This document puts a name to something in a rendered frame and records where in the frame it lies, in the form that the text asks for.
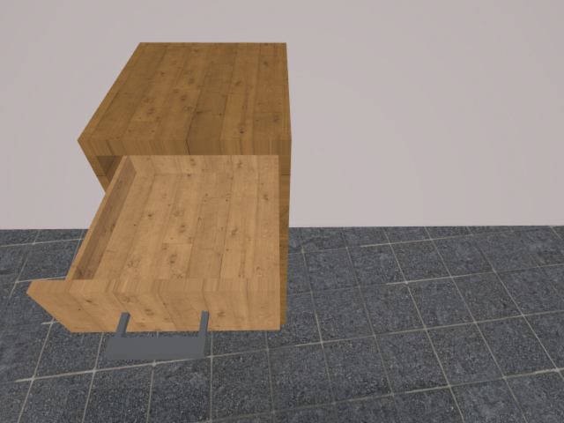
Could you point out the cabinet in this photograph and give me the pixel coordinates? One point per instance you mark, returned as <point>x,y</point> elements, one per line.
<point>199,98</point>

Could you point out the drawer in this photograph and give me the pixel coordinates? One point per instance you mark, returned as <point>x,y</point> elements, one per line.
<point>176,235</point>

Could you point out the handle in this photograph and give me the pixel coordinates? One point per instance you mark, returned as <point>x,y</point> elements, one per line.
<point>157,348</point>

